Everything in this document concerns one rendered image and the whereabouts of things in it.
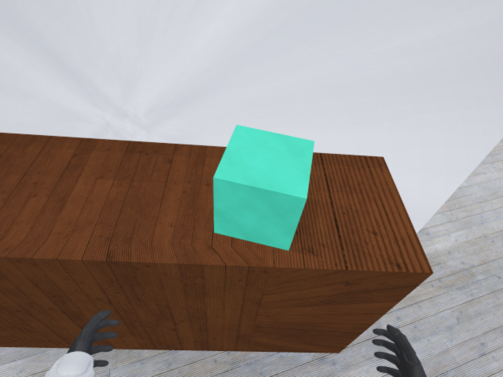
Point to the robot left hand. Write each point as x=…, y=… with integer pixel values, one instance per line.
x=88, y=336

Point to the pedestal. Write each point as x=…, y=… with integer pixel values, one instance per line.
x=91, y=224

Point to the left robot forearm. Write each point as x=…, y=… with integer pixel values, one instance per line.
x=74, y=364

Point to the carton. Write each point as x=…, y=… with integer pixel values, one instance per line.
x=261, y=186

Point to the robot right hand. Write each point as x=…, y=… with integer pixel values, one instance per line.
x=405, y=360

